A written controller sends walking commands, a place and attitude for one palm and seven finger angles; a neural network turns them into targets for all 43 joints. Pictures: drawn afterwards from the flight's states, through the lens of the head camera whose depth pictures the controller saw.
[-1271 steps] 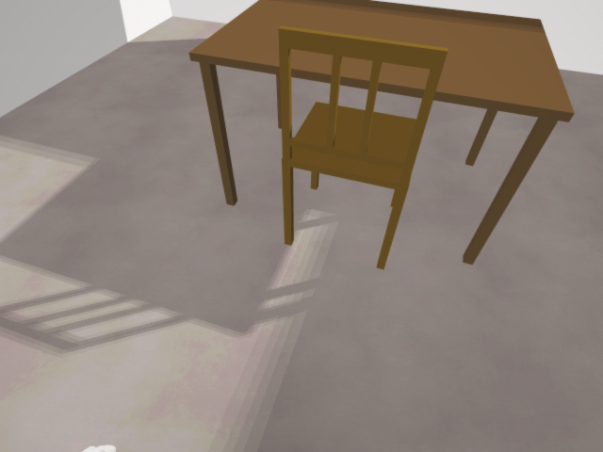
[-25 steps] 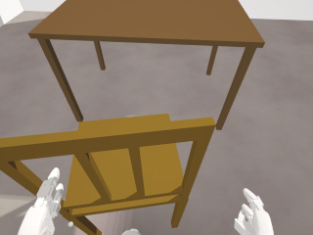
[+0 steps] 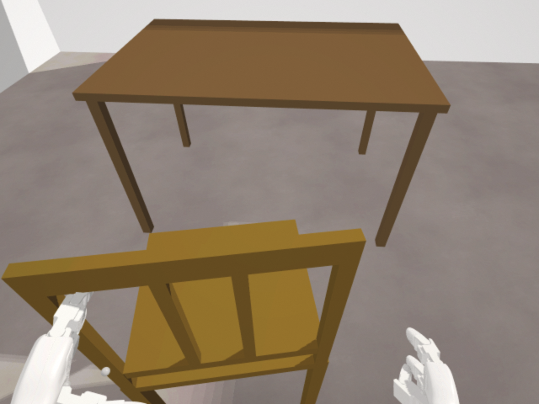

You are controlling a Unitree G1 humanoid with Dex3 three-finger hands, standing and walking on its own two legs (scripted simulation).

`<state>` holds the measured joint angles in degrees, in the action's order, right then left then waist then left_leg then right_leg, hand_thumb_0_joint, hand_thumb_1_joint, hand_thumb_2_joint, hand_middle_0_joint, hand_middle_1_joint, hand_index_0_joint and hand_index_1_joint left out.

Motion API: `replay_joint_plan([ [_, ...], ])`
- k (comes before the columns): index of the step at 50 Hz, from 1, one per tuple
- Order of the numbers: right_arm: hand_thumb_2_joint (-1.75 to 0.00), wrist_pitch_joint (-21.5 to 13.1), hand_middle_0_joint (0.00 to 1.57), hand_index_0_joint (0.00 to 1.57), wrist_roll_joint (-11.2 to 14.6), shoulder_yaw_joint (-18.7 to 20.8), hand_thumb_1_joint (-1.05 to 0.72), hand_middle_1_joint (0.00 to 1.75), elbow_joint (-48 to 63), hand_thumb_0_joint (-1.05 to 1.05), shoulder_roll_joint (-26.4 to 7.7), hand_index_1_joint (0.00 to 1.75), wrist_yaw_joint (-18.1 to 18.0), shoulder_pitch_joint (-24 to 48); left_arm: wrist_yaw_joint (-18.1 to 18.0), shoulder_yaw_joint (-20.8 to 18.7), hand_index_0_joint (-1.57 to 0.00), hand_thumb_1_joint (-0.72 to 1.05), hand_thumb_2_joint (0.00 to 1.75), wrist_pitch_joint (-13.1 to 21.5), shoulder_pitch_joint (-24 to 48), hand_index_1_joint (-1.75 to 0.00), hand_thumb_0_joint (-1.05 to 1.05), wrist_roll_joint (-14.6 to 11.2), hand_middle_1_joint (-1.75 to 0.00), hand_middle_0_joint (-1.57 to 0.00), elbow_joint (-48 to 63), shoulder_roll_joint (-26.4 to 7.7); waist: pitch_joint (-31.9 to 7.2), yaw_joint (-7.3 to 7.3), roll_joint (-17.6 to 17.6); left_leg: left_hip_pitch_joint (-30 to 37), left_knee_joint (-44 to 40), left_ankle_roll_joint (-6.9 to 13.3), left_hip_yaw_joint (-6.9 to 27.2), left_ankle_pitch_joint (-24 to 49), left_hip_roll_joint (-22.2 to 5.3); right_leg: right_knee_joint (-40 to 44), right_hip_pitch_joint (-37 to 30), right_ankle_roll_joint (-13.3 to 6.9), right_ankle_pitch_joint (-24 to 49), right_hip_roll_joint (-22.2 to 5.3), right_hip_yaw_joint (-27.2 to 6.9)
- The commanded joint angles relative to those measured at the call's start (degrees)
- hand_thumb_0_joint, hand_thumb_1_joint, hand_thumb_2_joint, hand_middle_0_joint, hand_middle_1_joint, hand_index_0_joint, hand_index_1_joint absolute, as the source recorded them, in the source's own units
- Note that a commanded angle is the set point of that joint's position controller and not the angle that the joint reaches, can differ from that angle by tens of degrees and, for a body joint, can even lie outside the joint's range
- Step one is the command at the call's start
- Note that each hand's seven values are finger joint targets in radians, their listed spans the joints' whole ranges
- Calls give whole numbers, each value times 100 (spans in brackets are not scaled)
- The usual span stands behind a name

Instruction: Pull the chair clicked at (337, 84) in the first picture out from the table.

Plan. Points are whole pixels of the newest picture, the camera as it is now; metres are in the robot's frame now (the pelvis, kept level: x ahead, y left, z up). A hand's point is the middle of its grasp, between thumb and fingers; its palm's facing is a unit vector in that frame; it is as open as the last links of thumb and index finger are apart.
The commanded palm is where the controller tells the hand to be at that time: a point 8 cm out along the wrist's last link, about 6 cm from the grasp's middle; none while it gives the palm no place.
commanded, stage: draw the hand back to the body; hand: left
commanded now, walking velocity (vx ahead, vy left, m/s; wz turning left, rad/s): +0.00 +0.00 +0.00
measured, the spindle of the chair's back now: (180, 326) +0.25 +0.18 -0.04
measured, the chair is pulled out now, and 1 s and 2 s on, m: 0.60 0.59 0.59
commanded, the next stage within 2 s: step back with the hand held close in 0.86 s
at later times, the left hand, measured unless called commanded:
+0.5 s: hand (88, 347) +0.16 +0.24 +0.08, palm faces +0.29 -0.82 -0.50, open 8.2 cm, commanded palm +0.16 +0.29 +0.20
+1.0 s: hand (92, 349) +0.16 +0.24 +0.08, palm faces +0.31 -0.80 -0.51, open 6.8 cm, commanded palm +0.16 +0.28 +0.21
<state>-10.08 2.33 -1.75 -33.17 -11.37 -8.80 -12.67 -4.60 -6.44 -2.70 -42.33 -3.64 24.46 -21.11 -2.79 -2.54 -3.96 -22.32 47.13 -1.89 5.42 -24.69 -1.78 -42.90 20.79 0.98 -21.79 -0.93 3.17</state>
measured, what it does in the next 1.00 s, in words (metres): stands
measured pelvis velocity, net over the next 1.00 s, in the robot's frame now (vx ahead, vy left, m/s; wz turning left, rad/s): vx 0.03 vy -0.03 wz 0.04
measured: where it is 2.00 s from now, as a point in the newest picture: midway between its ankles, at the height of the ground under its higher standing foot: outside the picture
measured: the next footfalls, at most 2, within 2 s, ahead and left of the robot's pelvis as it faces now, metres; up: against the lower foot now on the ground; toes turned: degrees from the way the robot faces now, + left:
none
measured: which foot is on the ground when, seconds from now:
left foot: down 0.00-1.00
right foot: down 0.00-1.00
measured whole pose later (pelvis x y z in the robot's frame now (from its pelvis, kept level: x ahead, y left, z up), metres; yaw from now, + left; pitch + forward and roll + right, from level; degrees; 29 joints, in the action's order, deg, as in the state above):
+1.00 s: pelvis +0.03 -0.03 +0.02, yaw +2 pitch -5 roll +0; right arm -15.8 1.4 -3.5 -42.0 -13.4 -5.9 -9.5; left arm -7.9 -8.4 -15.0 -35.0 -4.2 21.5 -24.4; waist 3.9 -6.3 -4.8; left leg -7.7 32.2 -3.4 6.9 -20.1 -1.5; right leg -32.9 7.4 -0.4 -20.6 -1.7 5.3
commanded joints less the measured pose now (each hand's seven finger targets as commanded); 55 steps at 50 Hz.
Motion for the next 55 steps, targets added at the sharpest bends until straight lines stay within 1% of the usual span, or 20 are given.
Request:
replay_joint_plan([
  [1,-90,-372,20,20,-47,109,-90,30,813,0,-607,30,-25,849,-615,-1376,-8,7,50,534,852,-13,0,110,-13,-8,1661,-1065,45,-90,-420,426,-1439,202,-106,575,50,1285,-333,-335,143,-130,-20],
  [2,-90,-397,20,20,-57,86,-90,30,803,0,-628,30,-11,855,-621,-1356,-9,10,51,545,994,-14,0,116,-14,-9,1807,-1085,-14,-87,-543,555,-1508,203,-103,656,59,1316,-425,-333,230,-138,-15],
  [7,-90,-539,20,20,-104,65,-90,30,557,0,-660,30,14,936,-689,-1578,-12,28,60,516,1381,-17,0,102,-17,-12,1986,-1275,-150,-101,-378,997,-1710,216,-116,1319,41,1492,-878,-309,918,-157,-37],
  [10,-90,-608,20,20,-126,42,-90,30,441,0,-701,30,39,989,-731,-1683,-13,39,65,503,1676,-19,0,123,-19,-13,2239,-1406,-184,-113,-708,1196,-1853,189,-106,1561,51,1544,-1055,-315,1121,-171,-28],
  [22,-90,-841,20,20,-82,28,-90,30,125,0,-780,30,154,990,-881,-1980,-19,83,87,407,2399,-29,0,134,-29,-19,3058,-1843,-621,-157,-953,1673,-1902,208,-154,2565,65,1481,-1539,-267,2097,-238,68],
  [24,-90,-823,20,20,-58,43,-90,30,80,0,-812,30,133,873,-912,-2106,-20,90,90,380,2572,-30,0,115,-30,-20,3129,-2054,-669,-172,-910,1650,-1933,205,-132,2687,51,1444,-1636,-260,2200,-279,110],
  [26,-90,-841,20,20,-55,36,-90,30,68,0,-794,30,171,962,-890,-1983,-20,90,90,346,2499,-30,0,117,-30,-20,3103,-1890,-652,-172,-1057,1721,-1890,212,-161,2765,69,1419,-1588,-255,2298,-273,105],
  [28,-90,-865,20,20,-62,43,-90,30,41,0,-787,30,199,968,-882,-1991,-20,90,90,344,2458,-30,0,116,-30,-20,3048,-1881,-729,-171,-778,1768,-1819,240,-191,2872,66,1415,-1631,-234,2483,-270,133],
  [30,-90,-841,20,20,-68,68,-90,30,14,0,-825,30,193,1000,-870,-2001,-20,90,90,328,2543,-30,0,104,-30,-20,3083,-1922,-628,-159,-919,1771,-1833,238,-181,2890,70,1421,-1594,-243,2548,-279,78],
  [33,-90,-865,20,20,-68,55,-90,30,-6,0,-790,30,236,985,-857,-1979,-20,90,90,337,2487,-30,0,132,-30,-20,3033,-1876,-769,-185,-841,1825,-1790,253,-220,3013,66,1385,-1659,-223,2670,-299,136],
  [40,-90,-891,20,20,-62,32,-90,30,-19,0,-776,30,261,977,-837,-1978,-20,90,90,338,2564,-30,0,139,-30,-20,3062,-1905,-640,-201,-955,1732,-1835,239,-190,2881,68,1386,-1596,-240,2480,-307,141],
  [42,-90,-895,20,20,-65,38,-90,30,-14,0,-771,30,267,988,-836,-2001,-20,90,90,352,2558,-30,0,142,-30,-20,3027,-1917,-669,-204,-818,1730,-1835,242,-179,2861,59,1364,-1589,-229,2430,-297,174],
  [45,-90,-898,20,20,-61,25,-90,30,-7,0,-767,30,270,980,-827,-1985,-20,90,90,362,2553,-30,0,141,-30,-20,3062,-1924,-639,-203,-975,1687,-1854,236,-180,2681,72,1405,-1565,-246,2272,-303,141],
  [47,-90,-908,20,20,-70,26,-90,30,-8,0,-770,30,266,978,-832,-2027,-20,90,90,392,2559,-30,0,142,-30,-20,3052,-1944,-672,-207,-857,1711,-1856,243,-170,2710,59,1380,-1561,-239,2299,-297,155],
  [49,-90,-924,20,20,-59,9,-90,30,2,0,-787,30,271,991,-826,-1963,-20,90,90,378,2641,-30,0,130,-30,-20,3173,-1951,-686,-204,-1029,1658,-1892,228,-151,2578,74,1393,-1577,-248,2119,-294,157],
  [50,-90,-515,20,20,236,217,-90,30,521,0,-957,30,198,571,-625,-2580,-20,90,90,629,3573,-30,0,-176,-30,-20,3012,-2921,323,-53,-359,1463,-1865,309,108,2886,-264,1778,-953,-204,2884,-481,-529],
  [51,-90,-334,20,20,230,200,-90,30,530,0,-807,30,190,640,-529,-2250,-20,90,90,577,3429,-30,0,-139,-30,-20,2695,-2401,91,16,-100,1537,-1881,270,97,2834,-271,1805,-1196,-198,3184,-602,-442],
  [53,-90,-171,20,20,219,185,-90,30,666,0,-809,30,175,699,-500,-2090,-20,90,90,581,3217,-30,0,-127,-30,-20,2699,-2245,-202,12,-317,1706,-1838,238,38,3255,-257,1656,-1411,-183,3609,-663,-378],
  [54,-90,-112,20,20,215,190,-90,30,723,0,-855,30,144,727,-518,-2190,-20,90,90,629,3184,-30,0,-108,-30,-20,2846,-2428,-516,-30,-881,1892,-1938,245,52,3480,-277,1555,-1539,-188,3632,-689,-413],
  [55,-90,-45,20,20,194,184,-90,30,739,0,-809,30,131,746,-554,-2199,-20,90,90,675,2886,-30,0,-83,-30,-20,2868,-2386,-672,-55,-1048,1978,-1931,276,54,3767,-322,1495,-1608,-157,3619,-663,-388],
])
